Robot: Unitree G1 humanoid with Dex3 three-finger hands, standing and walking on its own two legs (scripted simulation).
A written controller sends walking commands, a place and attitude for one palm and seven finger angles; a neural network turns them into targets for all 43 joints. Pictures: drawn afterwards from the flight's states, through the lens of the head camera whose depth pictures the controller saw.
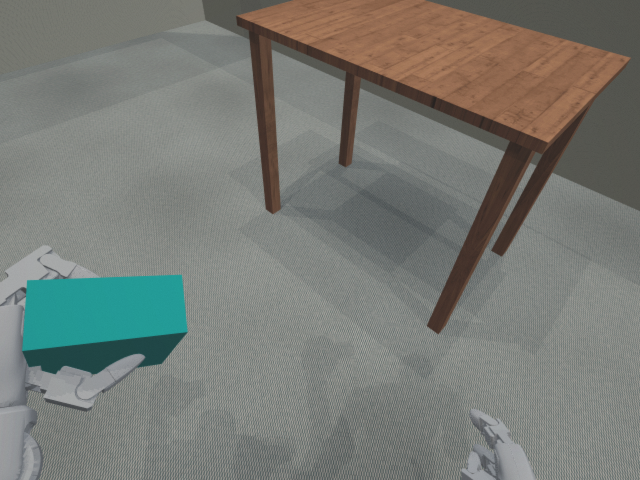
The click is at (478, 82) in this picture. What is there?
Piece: table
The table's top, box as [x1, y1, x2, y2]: [236, 0, 630, 153]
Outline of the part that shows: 236,16 237,25 540,153 542,153 624,68 630,58 425,0 293,0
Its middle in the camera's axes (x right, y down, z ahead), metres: +0.30 -0.60 +1.17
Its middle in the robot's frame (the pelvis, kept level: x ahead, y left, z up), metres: +1.30 -0.23 +0.05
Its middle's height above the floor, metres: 0.82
